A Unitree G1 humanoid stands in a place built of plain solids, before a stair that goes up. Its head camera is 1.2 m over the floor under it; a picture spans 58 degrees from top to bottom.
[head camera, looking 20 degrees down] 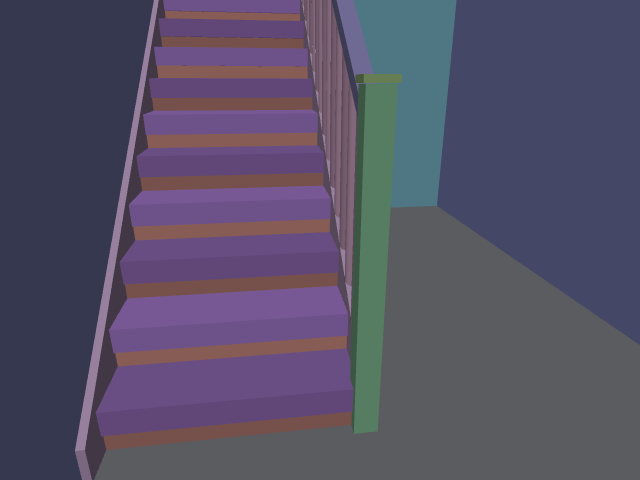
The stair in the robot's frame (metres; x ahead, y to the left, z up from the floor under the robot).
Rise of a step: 0.17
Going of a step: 0.23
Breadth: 0.89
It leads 8 degrees to the left of straight ahead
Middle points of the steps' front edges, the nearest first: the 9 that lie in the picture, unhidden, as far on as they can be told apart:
1.21 0.31 0.17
1.43 0.33 0.35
1.66 0.36 0.52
1.88 0.39 0.70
2.11 0.42 0.87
2.33 0.45 1.05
2.56 0.48 1.22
2.78 0.51 1.39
3.01 0.55 1.57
